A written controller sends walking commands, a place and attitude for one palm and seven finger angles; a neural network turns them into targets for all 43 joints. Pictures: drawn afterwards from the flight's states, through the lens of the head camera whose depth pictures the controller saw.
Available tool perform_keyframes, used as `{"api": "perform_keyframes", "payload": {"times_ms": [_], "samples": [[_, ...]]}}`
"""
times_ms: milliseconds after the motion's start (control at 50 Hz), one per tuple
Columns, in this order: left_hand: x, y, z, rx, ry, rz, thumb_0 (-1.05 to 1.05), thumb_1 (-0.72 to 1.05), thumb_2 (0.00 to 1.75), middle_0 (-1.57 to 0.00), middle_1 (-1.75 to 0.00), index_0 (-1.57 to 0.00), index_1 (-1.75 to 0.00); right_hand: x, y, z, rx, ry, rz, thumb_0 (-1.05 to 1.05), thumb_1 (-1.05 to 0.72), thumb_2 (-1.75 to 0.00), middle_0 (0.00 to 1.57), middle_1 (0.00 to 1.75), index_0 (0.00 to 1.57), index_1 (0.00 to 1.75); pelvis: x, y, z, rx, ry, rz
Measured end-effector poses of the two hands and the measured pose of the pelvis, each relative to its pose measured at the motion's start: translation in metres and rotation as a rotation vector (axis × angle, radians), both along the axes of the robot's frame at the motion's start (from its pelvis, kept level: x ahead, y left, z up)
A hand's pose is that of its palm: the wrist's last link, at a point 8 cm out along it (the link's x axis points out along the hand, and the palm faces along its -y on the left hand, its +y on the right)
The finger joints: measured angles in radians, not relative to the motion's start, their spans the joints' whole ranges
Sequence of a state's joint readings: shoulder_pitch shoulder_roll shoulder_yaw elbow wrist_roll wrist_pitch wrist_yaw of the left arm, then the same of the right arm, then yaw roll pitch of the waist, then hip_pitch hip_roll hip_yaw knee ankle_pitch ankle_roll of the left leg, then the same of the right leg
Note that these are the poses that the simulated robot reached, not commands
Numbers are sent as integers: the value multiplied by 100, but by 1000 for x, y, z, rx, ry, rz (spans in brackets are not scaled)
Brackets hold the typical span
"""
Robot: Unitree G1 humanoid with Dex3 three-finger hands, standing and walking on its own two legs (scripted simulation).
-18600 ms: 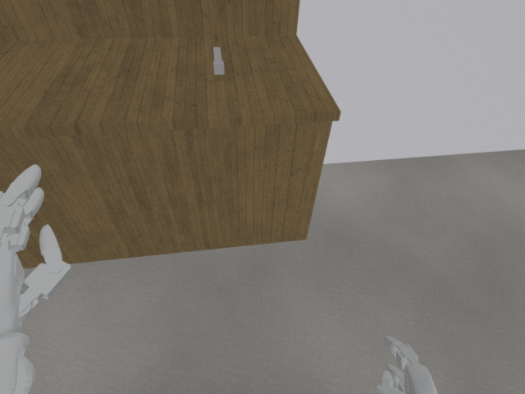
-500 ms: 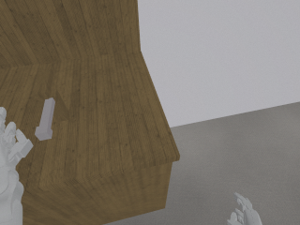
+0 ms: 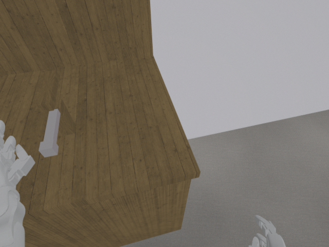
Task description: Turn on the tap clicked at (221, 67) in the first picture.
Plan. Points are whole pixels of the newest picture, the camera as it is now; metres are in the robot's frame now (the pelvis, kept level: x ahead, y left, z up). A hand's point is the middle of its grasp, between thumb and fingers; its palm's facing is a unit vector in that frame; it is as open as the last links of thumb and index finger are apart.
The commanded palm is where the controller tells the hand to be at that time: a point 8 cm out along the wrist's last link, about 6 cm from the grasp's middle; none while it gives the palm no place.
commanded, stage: push the lever round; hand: left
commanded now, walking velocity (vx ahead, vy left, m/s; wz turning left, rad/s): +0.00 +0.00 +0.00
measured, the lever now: (49, 148) +0.29 +0.29 +0.10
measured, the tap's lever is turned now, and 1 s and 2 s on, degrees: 0 9 36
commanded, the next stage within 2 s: none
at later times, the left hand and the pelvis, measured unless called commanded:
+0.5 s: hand (42, 158) +0.27 +0.30 +0.09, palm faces +0.56 -0.82 -0.10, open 7.8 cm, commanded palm +0.23 +0.33 +0.09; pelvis +0.00 +0.00 +0.00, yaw +0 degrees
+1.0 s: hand (56, 158) +0.27 +0.27 +0.10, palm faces +0.60 -0.80 -0.06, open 7.6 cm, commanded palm +0.23 +0.30 +0.09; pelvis -0.01 -0.01 +0.00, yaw +1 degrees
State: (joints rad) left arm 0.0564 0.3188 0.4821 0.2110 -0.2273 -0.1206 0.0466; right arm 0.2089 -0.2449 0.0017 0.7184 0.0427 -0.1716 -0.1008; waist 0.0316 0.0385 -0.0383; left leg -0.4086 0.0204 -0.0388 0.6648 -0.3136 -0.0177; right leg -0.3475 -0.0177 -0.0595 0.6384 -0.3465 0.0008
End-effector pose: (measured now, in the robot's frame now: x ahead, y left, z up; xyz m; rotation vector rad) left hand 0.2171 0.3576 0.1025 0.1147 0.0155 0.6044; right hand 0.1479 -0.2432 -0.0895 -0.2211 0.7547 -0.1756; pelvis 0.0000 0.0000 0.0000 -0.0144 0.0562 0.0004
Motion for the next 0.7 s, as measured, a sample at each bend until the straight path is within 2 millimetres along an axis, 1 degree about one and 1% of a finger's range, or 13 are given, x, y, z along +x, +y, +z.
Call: {"api": "perform_keyframes", "payload": {"times_ms": [60,120,160,280,320,380,480,600,700], "samples": [[-2,6,-2,-11,12,8,2,90,90,-16,-15,-16,-15,4,2,1,-2,-6,6,1,-90,-90,20,30,20,30,0,1,0,-2,0,4],[-1,5,-4,-18,12,2,2,90,90,-16,-15,-15,-15,8,4,2,-7,-14,18,1,-90,-90,20,30,20,30,-1,2,0,-4,1,8],[1,1,-4,-18,3,-9,2,90,90,-15,-15,-15,-15,11,6,2,-9,-20,25,1,-90,-90,20,30,20,30,-1,3,-1,-5,1,11],[10,-22,-3,-18,-25,-63,2,90,90,-15,-15,-15,-15,15,10,4,1,-39,35,1,-90,-90,20,30,20,30,0,4,-1,-2,3,9],[10,-25,-3,-22,-23,-57,1,90,90,-16,-15,-16,-15,16,10,5,6,-42,33,1,-90,-90,20,30,20,30,1,4,-1,0,2,7],[8,-24,-4,-21,-6,-29,1,90,90,-16,-15,-16,-15,16,11,5,14,-39,32,1,-90,-90,20,30,20,30,1,2,0,2,0,5],[5,-23,-4,-16,4,-1,1,90,90,-16,-15,-16,-15,16,9,4,16,-31,37,1,-90,-90,20,30,20,30,1,-1,0,0,-4,7],[8,-32,-2,-13,-22,-24,1,90,90,-16,-15,-15,-15,13,4,0,11,-18,38,1,-90,-90,20,30,20,30,-1,-4,-1,0,-5,10],[6,-36,-2,-19,-15,-25,1,92,91,-16,-15,-16,-15,9,-2,0,13,-15,21,1,-90,-90,20,30,20,30,-1,-6,-1,2,-5,6]]}}
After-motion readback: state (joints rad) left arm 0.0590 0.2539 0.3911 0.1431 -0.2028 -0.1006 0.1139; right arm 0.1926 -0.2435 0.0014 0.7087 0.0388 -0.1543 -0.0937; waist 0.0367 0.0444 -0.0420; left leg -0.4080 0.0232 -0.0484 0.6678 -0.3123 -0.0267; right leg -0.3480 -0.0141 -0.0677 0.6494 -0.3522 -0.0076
